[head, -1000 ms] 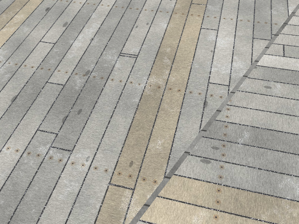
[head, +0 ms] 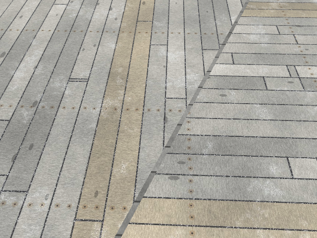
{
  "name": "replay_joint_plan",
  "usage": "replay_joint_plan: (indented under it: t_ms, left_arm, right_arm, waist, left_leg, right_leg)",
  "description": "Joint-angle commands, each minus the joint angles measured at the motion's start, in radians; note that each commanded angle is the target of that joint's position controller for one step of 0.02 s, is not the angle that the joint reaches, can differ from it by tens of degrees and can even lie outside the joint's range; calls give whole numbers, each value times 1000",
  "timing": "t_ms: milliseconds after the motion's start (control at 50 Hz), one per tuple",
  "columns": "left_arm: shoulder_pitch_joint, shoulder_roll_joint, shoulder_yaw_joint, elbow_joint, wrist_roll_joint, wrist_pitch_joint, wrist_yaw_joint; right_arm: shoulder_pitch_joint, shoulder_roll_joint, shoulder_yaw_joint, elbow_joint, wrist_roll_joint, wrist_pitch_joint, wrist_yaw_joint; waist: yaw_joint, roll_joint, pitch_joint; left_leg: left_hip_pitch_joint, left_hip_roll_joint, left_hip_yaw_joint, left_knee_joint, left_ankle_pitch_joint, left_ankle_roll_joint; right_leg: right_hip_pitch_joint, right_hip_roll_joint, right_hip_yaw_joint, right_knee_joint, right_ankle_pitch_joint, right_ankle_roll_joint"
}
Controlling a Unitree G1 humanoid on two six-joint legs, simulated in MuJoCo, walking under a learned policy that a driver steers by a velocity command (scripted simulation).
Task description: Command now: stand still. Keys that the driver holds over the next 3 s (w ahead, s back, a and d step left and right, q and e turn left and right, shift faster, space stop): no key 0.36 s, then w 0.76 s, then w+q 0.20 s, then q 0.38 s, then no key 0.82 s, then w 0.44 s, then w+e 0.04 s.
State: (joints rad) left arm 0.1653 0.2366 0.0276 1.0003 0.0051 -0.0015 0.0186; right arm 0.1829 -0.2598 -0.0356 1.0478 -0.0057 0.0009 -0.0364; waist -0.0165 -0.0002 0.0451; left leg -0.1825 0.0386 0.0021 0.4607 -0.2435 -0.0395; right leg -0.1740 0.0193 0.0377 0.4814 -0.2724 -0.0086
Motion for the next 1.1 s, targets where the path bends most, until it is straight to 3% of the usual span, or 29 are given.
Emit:
replay_joint_plan:
  t_ms: [20, 360, 380, 420, 440, 480, 520, 540, 560, 600, 620, 640, 660, 680, 700, 720, 780, 860, 920, 960, 980, 1000, 1020, 1040, 1060, 1080, 1100]
  left_arm:
    - [-1, 117, 19, -25, -1, -8, 4]
    - [53, 102, 6, 37, -4, -5, 12]
    - [71, 96, 4, 47, -4, -3, 13]
    - [81, 125, 16, 47, -17, 1, 18]
    - [86, 132, 19, 41, -19, -2, 19]
    - [133, 151, 28, 40, -26, -21, 14]
    - [172, 190, 43, 45, -32, -41, 8]
    - [156, 186, 44, 35, -34, -47, 6]
    - [115, 173, 41, 18, -35, -51, 4]
    - [-2, 142, 31, -32, -40, -52, -3]
    - [-45, 78, 15, -61, -37, -64, -5]
    - [-55, 58, 11, -105, -36, -87, -1]
    - [-63, 103, 22, -105, -46, -102, -3]
    - [-25, 98, 22, -91, -54, -113, -14]
    - [-11, 92, 23, -79, -47, -121, -21]
    - [-31, 101, 30, -83, -41, -123, -24]
    - [-71, 72, 31, -99, -31, -115, -43]
    - [-245, 12, 3, -173, -31, -105, -52]
    - [-307, 49, 5, -208, -39, -99, -60]
    - [-303, 80, 14, -221, -39, -102, -65]
    - [-271, 104, 25, -218, -37, -104, -66]
    - [-203, 130, 39, -204, -36, -104, -64]
    - [-53, 163, 62, -159, -38, -102, -58]
    - [117, 202, 83, -111, -40, -95, -49]
    - [267, 303, 106, -83, -12, -89, -41]
    - [280, 261, 89, -69, -12, -87, -49]
    - [172, 189, 67, -79, -24, -95, -52]
  right_arm:
    - [8, -109, -16, -20, 1, -9, -5]
    - [60, -78, 0, 31, 3, -6, -9]
    - [79, -67, 2, 42, 4, -5, -10]
    - [78, -75, -3, 38, 15, -3, -14]
    - [67, -77, -4, 28, 15, -8, -15]
    - [51, -54, 0, 10, 17, -32, -8]
    - [46, -9, 8, -5, 25, -65, 10]
    - [52, -13, 7, -7, 29, -77, 19]
    - [80, -14, 5, -2, 34, -88, 26]
    - [236, -27, -5, 55, 34, -96, 28]
    - [358, -112, -30, 90, 28, -99, 25]
    - [461, -233, -60, 103, 27, -106, 37]
    - [418, -155, -35, 89, 8, -118, 40]
    - [366, -104, -22, 65, 8, -127, 42]
    - [336, -94, -18, 48, 10, -130, 49]
    - [312, -75, -9, 39, 13, -124, 52]
    - [330, -32, 9, 32, 6, -100, 40]
    - [322, -98, 0, 4, 2, -86, 14]
    - [359, -118, -13, 15, 19, -90, 10]
    - [346, -126, -22, 14, 26, -88, 10]
    - [332, -133, -27, 9, 23, -84, 11]
    - [320, -143, -32, 4, 18, -77, 11]
    - [308, -137, -31, -3, 11, -67, 12]
    - [294, -128, -26, -21, 3, -62, 13]
    - [397, -9, 7, -46, -6, -74, 26]
    - [413, 36, 22, -34, 21, -105, 34]
    - [297, -67, -7, -69, 51, -128, 37]
  waist:
    - [3, -9, -28]
    - [8, 1, -11]
    - [9, -4, -33]
    - [15, -26, 16]
    - [20, -35, 63]
    - [38, -85, 109]
    - [40, -183, 95]
    - [28, -176, 103]
    - [-3, -163, 105]
    - [-89, -96, 100]
    - [-121, 98, 70]
    - [-137, 335, 29]
    - [-103, 207, 48]
    - [-66, 140, 68]
    - [-51, 94, 52]
    - [-39, 62, 61]
    - [-36, 99, 56]
    - [-60, 98, 94]
    - [-57, 121, 117]
    - [-26, 114, 107]
    - [3, 117, 73]
    - [45, 132, 11]
    - [119, 134, -83]
    - [195, 121, -185]
    - [164, -112, -365]
    - [147, -252, -472]
    - [134, -185, -276]
  left_leg:
    - [20, 7, -5, -51, 124, 15]
    - [1, 0, 0, -48, 116, 23]
    - [8, -13, 15, -45, 21, 25]
    - [-61, -48, 42, 5, -280, 48]
    - [-117, -47, 35, 22, -372, 61]
    - [-211, -42, 33, 101, -360, 74]
    - [-255, -51, 61, 253, -212, 81]
    - [-233, -30, 35, 272, -191, 102]
    - [-179, -25, 34, 219, -198, 124]
    - [95, -22, 1, -16, -132, 151]
    - [232, 115, -240, -137, -231, 197]
    - [342, 326, -627, -283, -259, 316]
    - [345, 366, -695, -283, -221, 335]
    - [353, 336, -595, -262, -144, 305]
    - [361, 295, -493, -253, -48, 273]
    - [356, 272, -417, -275, 17, 249]
    - [294, 190, -211, -301, 262, 212]
    - [116, 141, -91, -361, 277, 209]
    - [120, 179, -84, -390, 255, 208]
    - [197, 215, -75, -348, 362, 192]
    - [239, 222, -60, -290, 525, 180]
    - [266, 220, -40, -192, 725, 166]
    - [244, 189, -9, -17, 863, 145]
    - [95, 151, 7, 211, 780, 114]
    - [-274, 6, 28, 624, 314, 58]
    - [-437, -103, -100, 864, -301, 52]
    - [-545, -35, -141, 952, -269, 81]
  right_leg:
    - [-37, -50, 44, -100, 151, -26]
    - [-50, -33, 18, -91, 142, -16]
    - [-43, -24, 11, -98, 38, -19]
    - [-101, -18, 26, -105, -332, -53]
    - [-142, -39, 60, -125, -456, -74]
    - [-144, -122, 184, -184, -556, -122]
    - [-88, -254, 381, -271, -591, -195]
    - [-120, -287, 426, -284, -559, -214]
    - [-151, -278, 395, -270, -509, -201]
    - [-307, -163, 213, -131, -343, -120]
    - [-442, -39, 24, 150, -196, -46]
    - [-593, 39, -71, 434, -237, -11]
    - [-687, -9, 22, 627, -280, -28]
    - [-734, -48, 44, 712, -199, -52]
    - [-741, -78, 31, 719, -120, -67]
    - [-761, -105, 16, 693, -49, -73]
    - [-665, -122, -39, 547, 53, -41]
    - [-487, -69, -105, 220, 226, -1]
    - [-406, -54, -99, 111, 280, -17]
    - [-383, -52, -80, 60, 273, -48]
    - [-335, -37, -85, 55, 253, -66]
    - [-239, -7, -105, 65, 226, -86]
    - [-56, 25, -125, 68, 211, -113]
    - [204, -28, -64, 85, 199, -148]
    - [597, -305, 367, 48, 21, -292]
    - [643, -436, 771, -194, -169, -371]
    - [491, -384, 667, -232, -215, -304]
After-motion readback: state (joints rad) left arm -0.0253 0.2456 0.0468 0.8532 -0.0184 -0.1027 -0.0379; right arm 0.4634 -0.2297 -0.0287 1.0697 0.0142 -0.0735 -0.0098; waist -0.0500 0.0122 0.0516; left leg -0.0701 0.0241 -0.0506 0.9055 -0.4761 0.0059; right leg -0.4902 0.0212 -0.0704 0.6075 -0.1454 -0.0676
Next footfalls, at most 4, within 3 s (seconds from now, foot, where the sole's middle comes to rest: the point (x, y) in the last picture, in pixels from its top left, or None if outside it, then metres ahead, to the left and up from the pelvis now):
1.04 right None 0.42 -0.10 -0.78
1.56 left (131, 201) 0.68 0.15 -0.78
2.02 right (182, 193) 0.72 -0.09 -0.78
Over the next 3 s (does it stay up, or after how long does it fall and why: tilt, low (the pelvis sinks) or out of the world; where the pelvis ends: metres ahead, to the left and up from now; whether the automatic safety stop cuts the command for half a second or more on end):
stays up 0.77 0.09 0.01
